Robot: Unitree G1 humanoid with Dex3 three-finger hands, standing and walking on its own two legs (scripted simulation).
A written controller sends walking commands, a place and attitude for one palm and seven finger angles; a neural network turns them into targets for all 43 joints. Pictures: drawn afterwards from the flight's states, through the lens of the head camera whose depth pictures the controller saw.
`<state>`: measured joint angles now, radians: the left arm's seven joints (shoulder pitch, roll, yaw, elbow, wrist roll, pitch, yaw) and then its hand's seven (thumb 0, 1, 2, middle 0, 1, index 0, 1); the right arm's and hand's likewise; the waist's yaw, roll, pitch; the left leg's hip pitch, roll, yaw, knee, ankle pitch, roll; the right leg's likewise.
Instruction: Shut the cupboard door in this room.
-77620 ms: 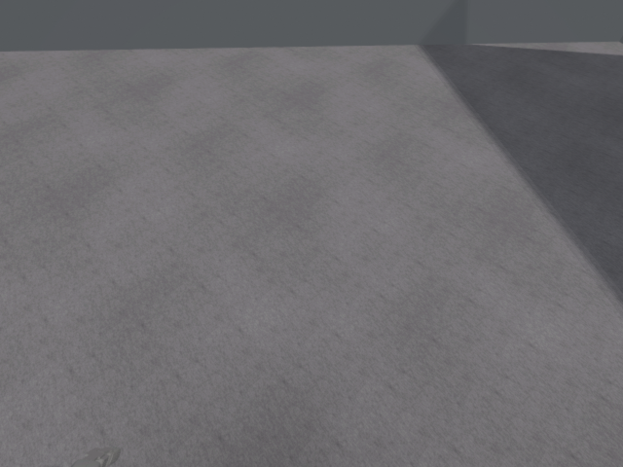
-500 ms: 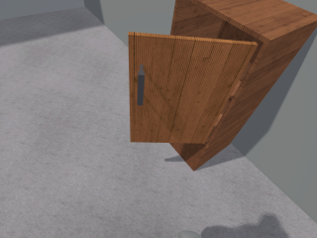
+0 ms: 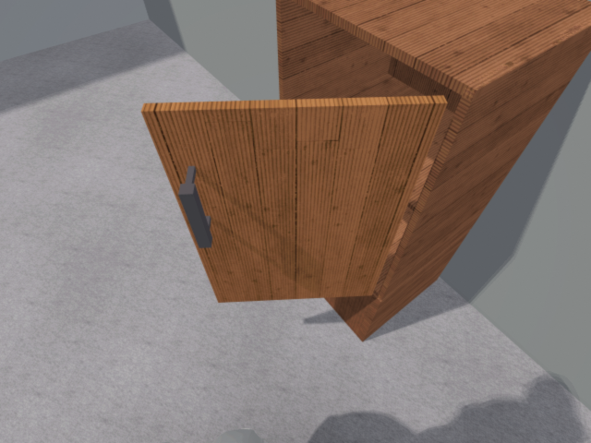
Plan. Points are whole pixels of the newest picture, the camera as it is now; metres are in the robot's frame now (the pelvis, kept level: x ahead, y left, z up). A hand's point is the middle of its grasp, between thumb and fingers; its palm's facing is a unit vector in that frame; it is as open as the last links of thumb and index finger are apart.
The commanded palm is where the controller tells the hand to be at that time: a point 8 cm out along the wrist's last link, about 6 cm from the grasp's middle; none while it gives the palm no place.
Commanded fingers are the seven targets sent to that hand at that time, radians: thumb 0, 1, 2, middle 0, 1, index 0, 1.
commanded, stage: come to a stop and stand still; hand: left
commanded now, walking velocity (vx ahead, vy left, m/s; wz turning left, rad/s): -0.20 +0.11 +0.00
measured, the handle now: (198, 208) +0.45 +0.18 +0.02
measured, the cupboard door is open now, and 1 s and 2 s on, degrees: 56 56 56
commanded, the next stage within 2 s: look again from close up in 1.00 s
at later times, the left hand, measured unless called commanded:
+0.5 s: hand out of the picture +0.01 +0.24 -0.18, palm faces +0.04 -0.98 -0.21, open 7.4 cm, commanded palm none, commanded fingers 0.00 0.90 0.90 -0.20 -0.30 -0.20 -0.30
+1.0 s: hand out of the picture -0.03 +0.16 -0.18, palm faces +0.04 -0.99 -0.14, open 7.4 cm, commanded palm none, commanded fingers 0.00 0.90 0.90 -0.20 -0.30 -0.20 -0.30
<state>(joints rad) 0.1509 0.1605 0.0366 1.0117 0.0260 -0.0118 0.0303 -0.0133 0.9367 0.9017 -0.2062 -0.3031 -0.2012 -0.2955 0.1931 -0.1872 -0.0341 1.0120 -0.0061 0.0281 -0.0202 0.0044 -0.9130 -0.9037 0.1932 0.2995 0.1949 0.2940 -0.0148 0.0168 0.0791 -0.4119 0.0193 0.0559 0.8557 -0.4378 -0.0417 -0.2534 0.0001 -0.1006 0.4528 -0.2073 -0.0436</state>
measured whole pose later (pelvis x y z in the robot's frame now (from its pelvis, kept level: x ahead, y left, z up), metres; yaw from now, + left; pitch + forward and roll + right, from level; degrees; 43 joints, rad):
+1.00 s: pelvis -0.02 +0.00 +0.00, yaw +0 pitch -2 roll +0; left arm 0.28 0.14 0.02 1.12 0.01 0.02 0.03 0.00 0.91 0.90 -0.20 -0.30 -0.20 -0.30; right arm 0.36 -0.14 0.00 1.15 -0.01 0.00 -0.03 0.01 -0.91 -0.90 0.19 0.30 0.20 0.29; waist -0.02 -0.04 0.05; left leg -0.25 -0.01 0.02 0.46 -0.18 0.01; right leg -0.07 -0.03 0.03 0.44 -0.34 0.03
